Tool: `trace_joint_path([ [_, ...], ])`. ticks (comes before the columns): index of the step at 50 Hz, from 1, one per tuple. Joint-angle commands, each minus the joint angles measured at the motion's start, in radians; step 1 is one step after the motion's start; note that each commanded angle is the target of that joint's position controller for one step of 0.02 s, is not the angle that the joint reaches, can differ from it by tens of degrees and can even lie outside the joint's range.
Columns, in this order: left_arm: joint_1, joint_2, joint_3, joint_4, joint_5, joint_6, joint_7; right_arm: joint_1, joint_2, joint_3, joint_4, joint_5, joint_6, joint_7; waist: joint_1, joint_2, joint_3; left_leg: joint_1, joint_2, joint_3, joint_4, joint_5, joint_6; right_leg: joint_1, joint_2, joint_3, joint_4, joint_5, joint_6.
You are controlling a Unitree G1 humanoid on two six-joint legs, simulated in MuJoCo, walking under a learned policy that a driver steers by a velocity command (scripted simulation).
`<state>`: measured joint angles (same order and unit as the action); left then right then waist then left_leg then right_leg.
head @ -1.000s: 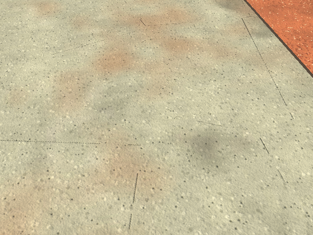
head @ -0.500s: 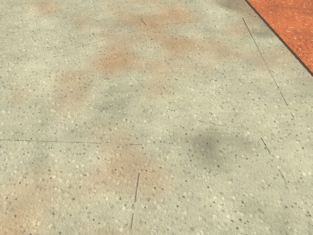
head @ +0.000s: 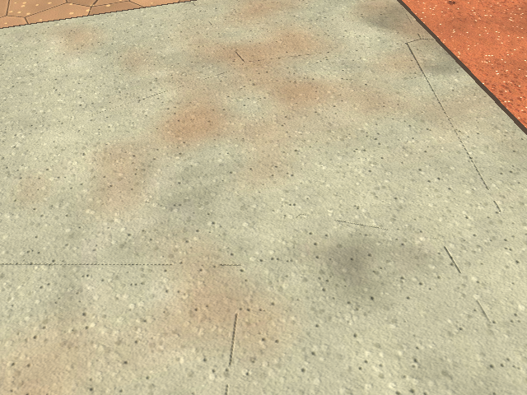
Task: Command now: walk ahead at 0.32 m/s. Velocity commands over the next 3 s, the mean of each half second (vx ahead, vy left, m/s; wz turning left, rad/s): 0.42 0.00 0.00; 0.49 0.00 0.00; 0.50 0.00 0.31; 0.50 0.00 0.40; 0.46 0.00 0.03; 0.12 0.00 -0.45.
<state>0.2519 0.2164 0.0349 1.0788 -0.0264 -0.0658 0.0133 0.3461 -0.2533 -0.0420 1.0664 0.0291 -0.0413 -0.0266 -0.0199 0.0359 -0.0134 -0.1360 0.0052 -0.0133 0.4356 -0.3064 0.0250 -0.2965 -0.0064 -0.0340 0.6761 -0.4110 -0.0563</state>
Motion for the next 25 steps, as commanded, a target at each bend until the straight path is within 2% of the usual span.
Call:
trace_joint_path([
  [1, 0.097, 0.064, 0.025, 0.017, 0.002, -0.026, -0.007, -0.086, -0.159, -0.029, -0.077, 0.013, -0.007, 0.003, 0.087, 0.054, 0.085, -0.241, 0.145, -0.161, -0.151, -0.192, 0.131, 0.218, 0.046, -0.063, -0.207, 0.180, 0.013],
  [2, 0.177, 0.075, 0.033, 0.041, 0.003, -0.021, -0.007, -0.097, -0.129, -0.019, -0.086, 0.008, -0.010, 0.006, 0.117, 0.005, 0.067, -0.310, 0.106, -0.113, -0.038, -0.139, 0.108, 0.321, 0.020, -0.009, -0.234, 0.166, 0.009],
  [3, 0.297, 0.138, 0.048, 0.054, 0.006, -0.021, 0.000, -0.120, -0.052, 0.003, -0.106, -0.008, -0.019, 0.015, 0.156, -0.203, 0.022, -0.433, 0.015, 0.010, 0.299, -0.094, 0.045, 0.435, -0.176, 0.283, -0.366, 0.037, -0.052],
  [4, 0.388, 0.248, 0.063, 0.061, 0.012, -0.029, -0.012, -0.123, -0.016, 0.008, -0.148, -0.004, -0.040, 0.014, 0.158, -0.371, 0.003, -0.641, -0.073, 0.026, 0.556, -0.257, 0.025, 0.505, -0.373, 0.696, -0.513, -0.123, -0.205],
  [5, 0.312, 0.201, 0.046, 0.050, 0.023, -0.045, -0.016, -0.147, -0.065, -0.001, -0.160, 0.018, -0.053, 0.016, 0.118, -0.237, 0.073, -0.728, 0.002, -0.058, 0.728, -0.245, 0.043, 0.427, -0.417, 0.764, -0.532, -0.263, -0.248],
  [6, 0.217, 0.145, 0.029, 0.013, 0.021, -0.058, -0.020, -0.165, -0.089, -0.005, -0.166, 0.028, -0.064, 0.024, 0.086, -0.159, 0.135, -0.780, 0.053, -0.081, 0.770, -0.125, 0.063, 0.388, -0.371, 0.656, -0.533, -0.253, -0.209],
  [7, 0.157, 0.130, 0.020, -0.011, 0.020, -0.062, -0.027, -0.155, -0.094, -0.010, -0.155, 0.018, -0.071, 0.028, 0.063, -0.131, 0.136, -0.766, 0.082, -0.065, 0.754, -0.030, 0.067, 0.363, -0.319, 0.539, -0.537, -0.141, -0.167],
  [8, 0.123, 0.120, 0.014, -0.027, 0.019, -0.060, -0.031, -0.159, -0.108, -0.018, -0.151, 0.003, -0.075, 0.028, 0.048, -0.115, 0.136, -0.742, 0.104, -0.058, 0.699, 0.044, 0.061, 0.344, -0.281, 0.442, -0.542, 0.003, -0.134],
  [9, 0.130, 0.094, 0.005, -0.029, 0.022, -0.053, -0.031, -0.167, -0.112, -0.024, -0.152, -0.005, -0.074, 0.033, 0.045, -0.119, 0.127, -0.698, 0.116, -0.044, 0.652, 0.094, 0.051, 0.325, -0.245, 0.354, -0.548, 0.134, -0.110],
  [10, 0.160, 0.085, 0.000, -0.023, 0.027, -0.047, -0.027, -0.171, -0.096, -0.023, -0.150, -0.008, -0.070, 0.039, 0.049, -0.130, 0.114, -0.668, 0.114, -0.021, 0.621, 0.131, 0.037, 0.319, -0.218, 0.288, -0.550, 0.243, -0.104],
  [12, 0.206, 0.104, 0.001, -0.015, 0.030, -0.038, -0.014, -0.219, -0.064, -0.016, -0.171, -0.012, -0.062, 0.044, 0.060, -0.122, 0.110, -0.666, 0.107, 0.012, 0.544, 0.186, 0.007, 0.313, -0.198, 0.214, -0.551, 0.400, -0.115],
  [15, 0.217, 0.136, 0.004, -0.029, 0.031, -0.031, 0.003, -0.369, -0.029, 0.002, -0.233, -0.009, -0.059, 0.047, 0.086, -0.107, 0.138, -0.592, 0.076, 0.048, 0.311, 0.294, -0.014, 0.238, -0.172, 0.144, -0.581, 0.444, -0.115],
  [18, 0.264, 0.151, 0.011, -0.020, 0.020, -0.031, 0.008, -0.459, -0.033, 0.009, -0.270, -0.001, -0.059, 0.058, 0.104, -0.121, 0.161, -0.518, 0.047, 0.070, 0.177, 0.359, -0.007, 0.236, -0.189, 0.119, -0.605, 0.431, -0.120],
  [21, 0.267, 0.155, 0.020, -0.015, 0.008, -0.024, 0.010, -0.493, -0.056, 0.006, -0.301, 0.002, -0.064, 0.073, 0.079, -0.122, 0.168, -0.510, 0.044, 0.046, 0.102, 0.339, 0.031, 0.341, -0.234, 0.106, -0.565, 0.524, -0.106],
  [22, 0.256, 0.162, 0.024, -0.018, 0.010, -0.019, 0.011, -0.476, -0.071, 0.000, -0.302, 0.001, -0.067, 0.077, 0.058, -0.125, 0.146, -0.475, 0.034, 0.048, 0.088, 0.315, 0.046, 0.378, -0.245, 0.097, -0.526, 0.619, -0.096],
  [23, 0.239, 0.176, 0.030, -0.025, 0.014, -0.014, 0.011, -0.432, -0.094, -0.011, -0.296, 0.000, -0.069, 0.078, 0.026, -0.142, 0.102, -0.402, 0.010, 0.061, 0.090, 0.284, 0.062, 0.408, -0.249, 0.088, -0.462, 0.794, -0.084],
  [24, 0.225, 0.188, 0.035, -0.032, 0.019, -0.005, 0.011, -0.344, -0.124, -0.027, -0.275, 0.000, -0.068, 0.075, -0.024, -0.166, 0.031, -0.279, -0.025, 0.085, 0.105, 0.251, 0.082, 0.421, -0.243, 0.074, -0.351, 0.994, -0.072],
  [25, 0.210, 0.179, 0.032, -0.040, 0.027, 0.005, 0.010, -0.174, -0.163, -0.051, -0.225, 0.004, -0.064, 0.068, -0.107, -0.164, -0.071, -0.065, -0.051, 0.102, 0.098, 0.252, 0.109, 0.375, -0.202, 0.042, -0.153, 1.090, -0.048],
])
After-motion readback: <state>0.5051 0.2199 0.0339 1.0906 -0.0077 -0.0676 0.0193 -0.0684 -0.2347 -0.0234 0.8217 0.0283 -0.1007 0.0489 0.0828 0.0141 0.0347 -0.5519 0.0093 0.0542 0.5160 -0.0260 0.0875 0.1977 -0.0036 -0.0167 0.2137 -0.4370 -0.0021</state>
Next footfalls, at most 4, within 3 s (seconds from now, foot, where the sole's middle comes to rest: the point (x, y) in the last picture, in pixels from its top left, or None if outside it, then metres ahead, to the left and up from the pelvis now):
0.52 left None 0.42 0.11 -0.78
1.06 right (328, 323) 0.74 -0.13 -0.78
1.62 left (234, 249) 1.01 0.14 -0.78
2.14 right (255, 167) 1.38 0.06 -0.78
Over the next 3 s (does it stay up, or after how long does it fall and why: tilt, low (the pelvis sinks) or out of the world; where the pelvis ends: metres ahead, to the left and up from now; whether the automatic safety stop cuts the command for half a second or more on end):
stays up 1.45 0.21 -0.01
